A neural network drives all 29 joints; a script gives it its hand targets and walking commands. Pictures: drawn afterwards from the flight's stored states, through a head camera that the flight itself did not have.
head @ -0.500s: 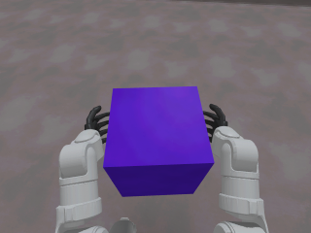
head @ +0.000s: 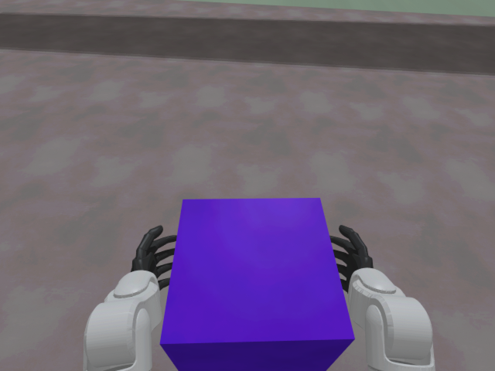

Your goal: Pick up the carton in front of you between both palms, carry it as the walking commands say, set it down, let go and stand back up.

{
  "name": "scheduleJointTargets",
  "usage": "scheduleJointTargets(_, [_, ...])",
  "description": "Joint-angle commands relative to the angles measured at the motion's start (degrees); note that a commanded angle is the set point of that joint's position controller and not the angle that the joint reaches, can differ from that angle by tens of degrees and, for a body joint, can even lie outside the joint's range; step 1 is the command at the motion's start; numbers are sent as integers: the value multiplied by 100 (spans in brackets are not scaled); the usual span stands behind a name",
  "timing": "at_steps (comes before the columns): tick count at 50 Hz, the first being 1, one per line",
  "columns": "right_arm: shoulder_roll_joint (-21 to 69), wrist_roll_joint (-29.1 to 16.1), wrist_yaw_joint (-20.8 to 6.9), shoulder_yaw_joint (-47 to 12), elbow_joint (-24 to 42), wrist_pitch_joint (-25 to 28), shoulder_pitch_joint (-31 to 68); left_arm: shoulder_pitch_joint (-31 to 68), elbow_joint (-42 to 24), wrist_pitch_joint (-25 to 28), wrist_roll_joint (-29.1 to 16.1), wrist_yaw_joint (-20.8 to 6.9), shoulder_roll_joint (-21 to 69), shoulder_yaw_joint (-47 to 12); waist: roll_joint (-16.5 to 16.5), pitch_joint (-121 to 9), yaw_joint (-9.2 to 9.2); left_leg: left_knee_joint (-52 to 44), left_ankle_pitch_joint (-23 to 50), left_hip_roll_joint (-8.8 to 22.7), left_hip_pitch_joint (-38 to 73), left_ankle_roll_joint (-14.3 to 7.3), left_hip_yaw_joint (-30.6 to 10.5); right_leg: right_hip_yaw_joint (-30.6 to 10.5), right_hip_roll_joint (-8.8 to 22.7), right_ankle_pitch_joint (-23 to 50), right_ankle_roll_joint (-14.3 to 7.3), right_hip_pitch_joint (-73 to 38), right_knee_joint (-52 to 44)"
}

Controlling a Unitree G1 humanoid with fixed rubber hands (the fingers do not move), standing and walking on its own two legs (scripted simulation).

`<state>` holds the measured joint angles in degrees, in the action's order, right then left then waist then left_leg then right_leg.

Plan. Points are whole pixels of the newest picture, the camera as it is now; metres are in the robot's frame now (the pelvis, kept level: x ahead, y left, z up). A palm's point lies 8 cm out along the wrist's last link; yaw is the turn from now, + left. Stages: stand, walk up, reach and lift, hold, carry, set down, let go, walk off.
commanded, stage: carry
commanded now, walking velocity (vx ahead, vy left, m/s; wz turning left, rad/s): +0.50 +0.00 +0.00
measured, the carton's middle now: (252, 296) +0.25 -0.01 +0.01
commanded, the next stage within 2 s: none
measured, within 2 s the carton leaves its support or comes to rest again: neither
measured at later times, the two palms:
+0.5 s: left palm (190, 155) +0.53 +0.11 +0.08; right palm (325, 150) +0.56 -0.19 +0.07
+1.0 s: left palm (184, 80) +0.87 +0.15 +0.08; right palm (287, 80) +0.86 -0.15 +0.09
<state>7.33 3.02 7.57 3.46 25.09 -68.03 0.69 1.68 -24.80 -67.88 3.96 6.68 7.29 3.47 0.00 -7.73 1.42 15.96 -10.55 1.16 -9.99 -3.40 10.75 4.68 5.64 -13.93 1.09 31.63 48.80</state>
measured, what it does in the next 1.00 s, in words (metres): walks ahead: right foot, then left foot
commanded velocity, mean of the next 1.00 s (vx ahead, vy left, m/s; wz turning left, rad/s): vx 0.40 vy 0.00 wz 0.00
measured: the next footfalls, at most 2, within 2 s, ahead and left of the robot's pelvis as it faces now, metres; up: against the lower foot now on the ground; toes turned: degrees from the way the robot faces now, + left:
right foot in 0.24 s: +0.35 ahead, -0.14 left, +0.00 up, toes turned -9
left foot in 0.74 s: +0.70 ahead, +0.10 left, +0.00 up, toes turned +13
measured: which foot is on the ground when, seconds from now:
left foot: down 0.00-0.28, up 0.30-0.72, down 0.74-1.00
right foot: up 0.00-0.22, down 0.24-0.74, up 0.76-1.00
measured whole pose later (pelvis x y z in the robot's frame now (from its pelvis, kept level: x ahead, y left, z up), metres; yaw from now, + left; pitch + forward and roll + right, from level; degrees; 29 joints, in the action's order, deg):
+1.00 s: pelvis +0.61 +0.01 +0.00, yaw +0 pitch +5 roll -2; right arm 7.3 3.0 7.2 4.1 27.8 -68.6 2.8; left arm 4.3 -27.7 -69.1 4.2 7.2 7.3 3.3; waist 0.4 -3.4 1.2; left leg 17.9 -10.5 3.4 -11.9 -2.4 12.4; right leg 6.4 4.0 -15.9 0.3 30.5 45.6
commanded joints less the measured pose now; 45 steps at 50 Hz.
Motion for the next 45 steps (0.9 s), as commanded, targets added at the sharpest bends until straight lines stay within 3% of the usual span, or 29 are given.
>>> scheduleJointTargets(1, [4869, -1947, -1217, -3913, 640, 15, 2529, 2263, -498, 4, -1705, -976, 5035, -3907, -788, -611, -72, -956, 401, 1316, 781, -419, -953, 249, 63, 628, 127, 288, -889])
scheduleJointTargets(9, [4170, -1693, -1022, -3581, 356, -247, 2548, 2470, -392, -299, -1783, -872, 4270, -3709, -923, 14, -51, -472, 1398, 1283, 1054, -200, -465, 666, -105, 1168, -119, -242, -2032])
scheduleJointTargets(11, [4181, -1691, -987, -3593, 333, -300, 2641, 2366, -239, -332, -1786, -876, 4243, -3604, -734, -325, -184, 710, 2374, 1068, 770, -2, -40, 1077, -486, 708, -181, -1546, -2328])
scheduleJointTargets(12, [4166, -1692, -971, -3605, 301, -324, 2601, 2279, -141, -339, -1770, -885, 4261, -3545, -415, -731, -245, 1803, 2246, 858, 189, 178, 165, 887, -385, 372, -208, -2720, -2317])
scheduleJointTargets(13, [4195, -1713, -967, -3663, 380, -358, 2686, 2248, -50, -324, -1713, -900, 4234, -3474, 765, -1280, -329, 3515, 1085, 396, -1091, 496, 164, -1314, 1032, -413, -708, -3890, -2777])
scheduleJointTargets(14, [4279, -1734, -990, -3748, 465, -367, 2768, 2186, 100, -280, -1726, -924, 4395, -3475, 2079, -1521, -316, 4817, -1328, -269, -2387, 610, -186, -3348, 1844, -144, -1311, -4558, -3654])
scheduleJointTargets(15, [4546, -1804, -1022, -3871, 433, -317, 2861, 2179, -3, -237, -1801, -981, 4642, -3530, 1600, -1448, -280, 5550, -1717, 36, -2795, 433, -821, -3111, 1913, 606, -1330, -4468, -3617])
scheduleJointTargets(17, [5135, -1861, -1110, -3986, 365, -155, 2887, 2366, -117, -87, -1895, -1094, 5225, -3702, 609, -1393, -250, 5505, -1166, 535, -2776, 200, -1070, -2075, 1602, 1076, -1043, -3751, -3415])
scheduleJointTargets(18, [5362, -1865, -1140, -4033, 353, -66, 2837, 2488, -208, -12, -1948, -1139, 5407, -3789, 394, -1331, -221, 5080, -822, 709, -2591, 197, -1155, -1673, 1475, 789, -863, -3373, -3604])
scheduleJointTargets(20, [5585, -1770, -1149, -4073, 343, 90, 2688, 2517, -321, 109, -2028, -1214, 5576, -3919, 585, -1291, -210, 4532, -452, 654, -2316, 256, -918, -1067, 1261, 274, -711, -3033, -3875])
scheduleJointTargets(23, [5556, -1606, -1102, -4070, 411, 238, 2401, 2326, -453, 201, -2061, -1284, 5469, -4017, 738, -1061, -204, 3598, -144, 653, -2445, 413, -657, -645, 1190, 45, -855, -2954, -4180])
scheduleJointTargets(26, [5328, -1589, -1053, -4076, 592, 248, 2275, 2203, -637, 204, -2060, -1270, 5184, -4039, 681, -756, -211, 2572, 307, 606, -2590, 485, -440, -326, 1046, 424, -868, -3130, -4219])
scheduleJointTargets(33, [4395, -1752, -962, -3938, 884, -102, 2415, 2075, -758, -103, -1854, -1012, 4296, -3759, 844, -122, -250, 1349, 794, 408, -2271, 324, -6, 187, 928, 1529, -707, -3409, -3845])
scheduleJointTargets(35, [4190, -1775, -945, -3812, 815, -219, 2429, 2128, -710, -218, -1809, -935, 4118, -3694, 869, -146, -227, 1146, 512, 289, -1683, 224, 231, 326, 917, 1973, -607, -3369, -3373])
scheduleJointTargets(36, [4135, -1769, -938, -3738, 741, -265, 2408, 2195, -704, -270, -1810, -905, 4064, -3688, 722, -308, -149, 917, 379, 82, -956, 186, 476, 609, 749, 2397, -485, -3161, -2690])
scheduleJointTargets(37, [4078, -1766, -933, -3643, 624, -304, 2323, 2241, -704, -321, -1803, -877, 4016, -3696, 413, -693, -63, 928, 90, 22, 258, 154, 431, 858, 513, 2534, -330, -2630, -1657])
scheduleJointTargets(38, [4018, -1734, -929, -3544, 550, -321, 2287, 2353, -765, -381, -1824, -860, 3952, -3696, -547, -1048, 49, 358, -709, 1087, 1277, -148, -1367, 993, 78, 1562, -41, -1532, -148])
scheduleJointTargets(39, [4074, -1743, -941, -3514, 460, -309, 2382, 2498, -880, -422, -1904, -867, 4013, -3790, -1998, -1415, 37, -189, -524, 2269, 2448, -870, -3645, 632, -575, -697, 145, 115, 1388])
scheduleJointTargets(40, [4303, -1814, -970, -3526, 449, -306, 2328, 2582, -812, -420, -1955, -895, 4190, -3897, -1810, -1316, 6, -318, 499, 2380, 2441, -970, -3790, -113, -431, -1431, 29, 731, 2213])
scheduleJointTargets(41, [4569, -1861, -1010, -3591, 504, -271, 2427, 2642, -746, -384, -1955, -939, 4451, -3927, -1369, -1322, 2, -121, 1233, 2214, 2238, -925, -3191, -308, -188, -1314, -126, 857, 2497])
scheduleJointTargets(42, [4826, -1890, -1054, -3675, 560, -221, 2537, 2662, -684, -325, -1974, -987, 4750, -3954, -721, -1345, -16, -6, 1871, 2137, 2004, -781, -2659, -398, 20, -1029, -198, 814, 2300])
scheduleJointTargets(43, [5057, -1943, -1091, -3785, 632, -164, 2689, 2658, -623, -262, -1974, -1022, 4989, -3972, -361, -1248, -46, -72, 2229, 2024, 1589, -569, -2151, -428, 156, -721, -213, 585, 1785])
scheduleJointTargets(44, [5220, -1994, -1120, -3867, 687, -112, 2797, 2640, -583, -198, -1971, -1039, 5167, -3997, -430, -1263, -76, -179, 2257, 1900, 1371, -380, -1725, -356, 192, -536, -198, 326, 1249])
scheduleJointTargets(45, [5297, -2027, -1146, -3921, 743, -69, 2789, 2559, -575, -139, -1950, -1040, 5284, -4016, -539, -1266, -82, -209, 2485, 1817, 1264, -322, -1429, -188, 83, -501, -167, 113, 855])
